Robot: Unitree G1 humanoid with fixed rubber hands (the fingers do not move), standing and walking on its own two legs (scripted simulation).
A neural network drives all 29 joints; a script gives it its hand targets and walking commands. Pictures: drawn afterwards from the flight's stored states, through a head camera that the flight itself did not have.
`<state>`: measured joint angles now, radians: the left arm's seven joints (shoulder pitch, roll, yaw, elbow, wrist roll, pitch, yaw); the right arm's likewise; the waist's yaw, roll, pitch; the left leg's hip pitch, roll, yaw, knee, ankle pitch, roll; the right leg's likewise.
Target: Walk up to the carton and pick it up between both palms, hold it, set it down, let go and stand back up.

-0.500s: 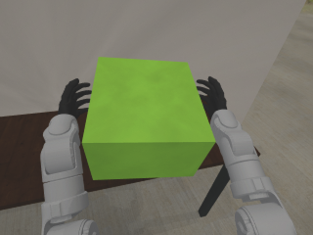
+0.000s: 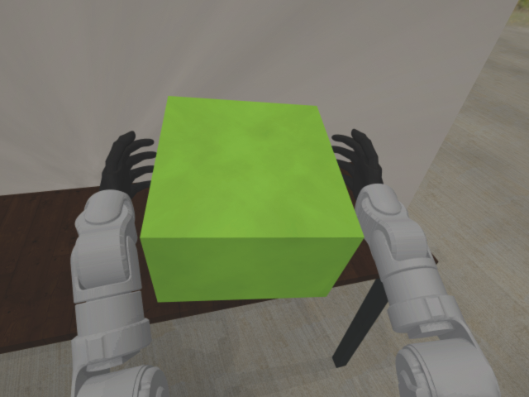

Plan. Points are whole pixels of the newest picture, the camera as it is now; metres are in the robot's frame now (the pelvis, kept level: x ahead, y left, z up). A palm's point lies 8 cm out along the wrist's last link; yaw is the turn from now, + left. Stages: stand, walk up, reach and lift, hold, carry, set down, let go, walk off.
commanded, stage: hold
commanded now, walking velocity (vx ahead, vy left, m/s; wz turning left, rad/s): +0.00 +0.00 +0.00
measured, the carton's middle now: (245, 194) +0.40 +0.01 +0.13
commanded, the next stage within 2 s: none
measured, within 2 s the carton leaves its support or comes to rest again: neither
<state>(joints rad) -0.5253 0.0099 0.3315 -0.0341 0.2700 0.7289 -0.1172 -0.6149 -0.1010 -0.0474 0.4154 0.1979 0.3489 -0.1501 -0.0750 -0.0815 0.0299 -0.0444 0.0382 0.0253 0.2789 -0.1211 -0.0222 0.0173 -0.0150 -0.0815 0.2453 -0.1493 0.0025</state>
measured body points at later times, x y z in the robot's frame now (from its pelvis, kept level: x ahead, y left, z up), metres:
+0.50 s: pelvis +0.00 +0.00 +0.00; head -0.03 +0.03 +0.45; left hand +0.37 +0.19 +0.18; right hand +0.38 -0.16 +0.18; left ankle +0.03 +0.13 -0.75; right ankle +0.00 -0.12 -0.75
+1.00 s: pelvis +0.00 +0.00 +0.00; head -0.03 +0.03 +0.45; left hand +0.37 +0.18 +0.18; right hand +0.38 -0.17 +0.18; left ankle +0.03 +0.13 -0.75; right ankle +0.00 -0.12 -0.75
